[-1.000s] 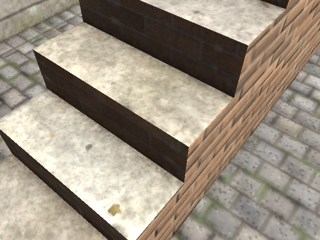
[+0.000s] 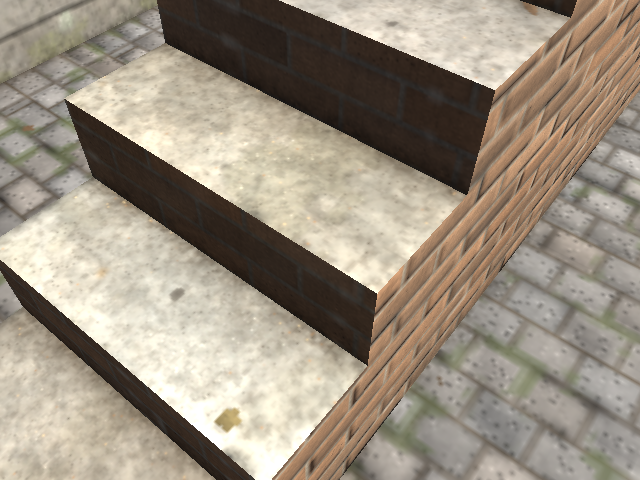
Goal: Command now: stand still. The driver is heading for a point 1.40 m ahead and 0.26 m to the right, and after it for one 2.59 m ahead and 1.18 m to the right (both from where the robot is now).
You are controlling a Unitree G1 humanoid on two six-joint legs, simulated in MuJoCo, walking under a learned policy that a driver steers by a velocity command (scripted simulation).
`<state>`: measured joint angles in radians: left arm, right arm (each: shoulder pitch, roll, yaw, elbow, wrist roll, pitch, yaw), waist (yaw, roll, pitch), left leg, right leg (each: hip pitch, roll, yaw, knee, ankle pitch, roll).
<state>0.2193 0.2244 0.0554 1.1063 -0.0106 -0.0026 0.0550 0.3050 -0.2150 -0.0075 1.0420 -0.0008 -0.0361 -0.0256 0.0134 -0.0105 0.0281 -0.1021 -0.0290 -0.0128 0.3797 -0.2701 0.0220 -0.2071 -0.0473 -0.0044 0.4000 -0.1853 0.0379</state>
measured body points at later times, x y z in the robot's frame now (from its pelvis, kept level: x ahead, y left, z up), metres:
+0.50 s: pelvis +0.00 +0.00 +0.00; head +0.01 +0.00 +0.45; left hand +0.02 +0.26 -0.15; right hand +0.01 -0.25 -0.15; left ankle -0.04 +0.11 -0.74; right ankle +0.02 -0.14 -0.74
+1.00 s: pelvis +0.00 +0.00 +0.00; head +0.01 +0.00 +0.45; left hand +0.02 +0.26 -0.15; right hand +0.01 -0.25 -0.15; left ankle -0.04 +0.11 -0.74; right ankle +0.02 -0.14 -0.74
